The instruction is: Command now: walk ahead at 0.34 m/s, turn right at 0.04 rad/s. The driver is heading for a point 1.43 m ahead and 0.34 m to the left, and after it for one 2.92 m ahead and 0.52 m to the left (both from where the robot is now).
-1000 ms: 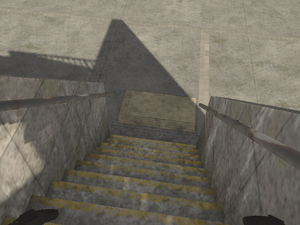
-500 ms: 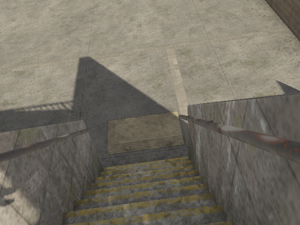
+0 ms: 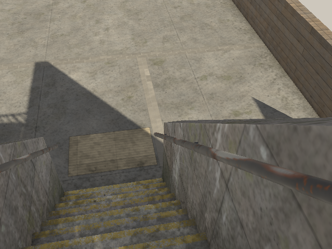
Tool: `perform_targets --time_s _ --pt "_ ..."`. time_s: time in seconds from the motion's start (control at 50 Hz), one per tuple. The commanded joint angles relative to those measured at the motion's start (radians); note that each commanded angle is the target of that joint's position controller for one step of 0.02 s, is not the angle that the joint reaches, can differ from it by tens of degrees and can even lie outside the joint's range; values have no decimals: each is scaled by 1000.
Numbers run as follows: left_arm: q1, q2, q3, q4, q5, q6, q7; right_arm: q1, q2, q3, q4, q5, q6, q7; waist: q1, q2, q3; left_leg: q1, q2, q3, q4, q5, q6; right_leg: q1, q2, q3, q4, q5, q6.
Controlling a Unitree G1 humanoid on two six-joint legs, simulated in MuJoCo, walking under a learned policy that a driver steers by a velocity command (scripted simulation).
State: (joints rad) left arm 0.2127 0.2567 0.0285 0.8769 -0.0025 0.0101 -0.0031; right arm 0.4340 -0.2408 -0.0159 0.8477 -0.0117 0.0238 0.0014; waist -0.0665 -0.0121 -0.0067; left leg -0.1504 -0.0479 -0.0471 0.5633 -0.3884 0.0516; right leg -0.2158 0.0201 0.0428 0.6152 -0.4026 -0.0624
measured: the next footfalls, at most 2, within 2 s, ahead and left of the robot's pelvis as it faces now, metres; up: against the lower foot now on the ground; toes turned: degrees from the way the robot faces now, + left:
right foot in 0.10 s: +0.02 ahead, -0.12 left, +0.00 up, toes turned -1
left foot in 0.44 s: +0.20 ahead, +0.09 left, -0.22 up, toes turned +2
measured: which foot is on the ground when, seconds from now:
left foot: down 0.00-0.16, up 0.18-0.42, down 0.44-0.84, up 0.86-1.00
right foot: up 0.00-0.08, down 0.10-0.44, up 0.46-0.82, down 0.84-1.00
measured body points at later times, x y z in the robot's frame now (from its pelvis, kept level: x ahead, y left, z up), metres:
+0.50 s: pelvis +0.18 +0.03 -0.21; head +0.19 +0.04 +0.24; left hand +0.12 +0.30 -0.35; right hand +0.24 -0.22 -0.34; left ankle +0.16 +0.09 -0.94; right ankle +0.07 -0.12 -0.66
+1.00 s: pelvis +0.42 +0.01 -0.47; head +0.39 -0.01 -0.02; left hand +0.31 +0.25 -0.61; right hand +0.49 -0.23 -0.62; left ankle +0.47 +0.17 -1.04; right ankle +0.38 -0.06 -1.16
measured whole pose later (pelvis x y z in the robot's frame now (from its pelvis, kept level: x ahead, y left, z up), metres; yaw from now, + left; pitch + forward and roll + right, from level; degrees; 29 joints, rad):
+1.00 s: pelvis +0.42 +0.01 -0.47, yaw -1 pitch -3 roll +1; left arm 0.54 0.18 0.01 1.16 0.00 -0.06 0.05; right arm 0.23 -0.20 -0.02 1.02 -0.07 -0.01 -0.05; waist 0.02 0.04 -0.03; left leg -0.76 -0.08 -0.14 1.52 -0.32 0.05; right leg -0.28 0.05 -0.04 0.88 -0.49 -0.13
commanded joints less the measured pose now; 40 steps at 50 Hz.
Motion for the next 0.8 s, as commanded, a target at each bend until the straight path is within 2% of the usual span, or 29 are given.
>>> perform_targets --time_s 0.02,0.04,0.06,0.12,0.16,0.18,0.2,0.24,0.26,0.28,0.3,0.32,0.34,0.4,0.42,0.44,0.46,0.48,0.5,0.52,0.54,0.56,0.58,0.6,0.62,0.66,0.68,0.76,0.8 --pt "-140 46 13 -69 14 -34 3 13 -144 -41 -38 -1 -33 -13 -15 168 38 172 236 -372 -148 256 156 -277 -19 -18 138 64 3" --pt "-147 48 14 -79 3 -38 6 28 -144 -38 -34 -22 -36 -5 -8 140 46 151 190 -290 -124 305 145 -242 7 -60 -17 -128 6" --pt "-43 32 12 -19 22 -43 4 20 -162 -46 -2 -27 -43 -5 2 181 11 81 211 -267 -76 379 162 -125 -8 -77 164 82 8" --pt "170 57 21 57 43 -49 16 -40 -147 -41 -1 -33 -40 -5 124 52 62 -232 130 -197 135 160 129 69 -20 -51 73 25 -39" --pt "364 166 53 119 29 -76 13 -97 -111 -33 -42 -25 -60 -24 196 -135 32 -590 -14 2 495 48 32 328 -177 246 -54 48 -170" --pt "391 199 63 132 15 -87 6 -202 -139 -36 -86 -44 -54 -33 218 -180 105 -810 -26 35 541 -374 12 315 -321 463 -156 58 -259" --pt "406 178 67 135 18 -98 1 -289 -182 -53 -91 -57 -55 -37 250 -99 167 -945 34 -47 529 -354 11 340 -357 528 -140 -4 -296" --pt "355 161 69 127 15 -95 11 -267 -165 -58 -51 -46 -39 -31 181 -35 183 -900 77 -36 555 -162 -5 200 -359 499 -94 32 -288" --pt "253 91 45 95 17 -103 17 -275 -166 -60 -58 -36 -47 -26 107 33 185 -721 80 -55 368 192 -21 -22 -247 314 42 -67 -235" --pt "173 46 37 107 8 -111 37 -262 -118 -46 -40 -27 -56 -9 54 -13 125 -570 79 -64 290 545 -42 -145 -167 181 179 -208 -165" --pt "86 -4 23 96 -18 -130 51 -204 -26 -13 -50 -23 -54 18 -37 24 71 -143 30 43 194 1090 -55 -524 -76 14 210 -341 -85" --pt "-5 13 18 96 -34 -136 58 -118 48 14 -18 10 -45 36 -109 -29 19 178 -2 68 273 1232 -72 -752 -65 -29 185 -368 -61" --pt "35 55 35 107 -29 -128 54 -99 41 21 8 15 -19 35 -80 -33 34 183 -4 92 224 1108 -80 -715 -84 -33 227 -338 -65" --pt "154 47 38 161 -18 -114 28 34 -42 1 78 -48 -8 3 -62 -20 45 134 -11 127 211 916 -27 -521 -82 -44 665 -195 -67" --pt "173 101 47 153 24 -88 30 105 -78 -11 76 -39 -10 8 -102 -12 98 78 34 126 -130 759 -3 -382 -51 -79 857 -4 -91" --pt "148 118 60 152 29 -68 31 230 -130 -40 108 -55 -19 10 -142 19 122 288 95 81 -256 712 70 -543 24 -65 1197 199 -108" --pt "10 87 65 124 45 -65 36 396 -180 -52 155 -27 -35 13 -250 92 89 492 221 -103 -143 921 149 -844 160 -30 1656 -332 -108" --pt "194 -1 36 57 17 -64 41 280 -195 -24 130 -26 -66 26 17 262 69 531 301 -147 205 1288 37 -1083 106 52 1558 -310 -127" --pt "317 -26 28 136 16 -52 51 275 -168 -30 160 -18 -74 34 52 241 -23 494 329 -177 188 1290 33 -1021 59 89 1507 -236 -152" --pt "333 2 33 168 23 -48 56 279 -166 -34 171 -13 -86 35 59 154 -15 417 348 -204 147 1112 84 -1058 54 87 1529 -184 -134" --pt "328 18 44 192 44 -62 58 245 -107 -11 188 -11 -100 29 87 52 -6 283 314 -179 157 905 60 -1035 58 163 1338 26 -115" --pt "240 13 33 143 66 -56 61 221 -181 -34 215 -21 -110 6 87 221 -28 166 458 -457 106 671 173 -1042 -7 214 1185 73 -47" --pt "82 19 26 105 54 -46 56 79 -61 16 189 -11 -116 -9 146 -1 147 -185 389 -355 -14 542 163 -887 -26 204 825 318 43" --pt "65 -21 19 128 60 -31 53 -20 -84 16 172 -31 -123 -14 164 8 168 -404 339 -321 -23 345 185 -672 -4 136 726 483 73" --pt "111 -12 26 182 54 -28 50 6 -73 21 198 -35 -125 -13 159 9 185 -455 281 -262 18 453 141 -564 7 116 706 533 67" --pt "32 14 25 128 29 -51 20 -34 -24 32 225 28 -155 -32 165 26 161 -515 164 -103 135 102 85 -391 -4 85 269 1008 53" --pt "-17 7 23 118 36 -75 5 -88 -42 27 209 27 -150 -37 162 17 138 -613 154 -90 150 27 94 -183 -6 -12 223 1114 47" --pt "-25 -38 0 109 34 -70 0 13 -48 8 257 -23 -110 -27 56 104 187 -370 134 -59 417 136 124 -209 -11 -62 83 973 2" --pt "198 49 29 176 -5 -44 31 -65 -82 -6 248 -55 -96 -16 149 207 58 -240 148 -74 648 370 134 -50 -61 -55 38 834 -20"
Velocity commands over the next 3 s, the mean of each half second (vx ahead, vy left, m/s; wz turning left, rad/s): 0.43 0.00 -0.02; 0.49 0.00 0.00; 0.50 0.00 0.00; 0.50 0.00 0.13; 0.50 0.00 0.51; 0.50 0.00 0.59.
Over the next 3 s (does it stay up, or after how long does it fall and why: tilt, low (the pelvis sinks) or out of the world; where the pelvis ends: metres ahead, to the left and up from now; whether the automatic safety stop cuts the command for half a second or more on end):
stays up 1.31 0.15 -1.38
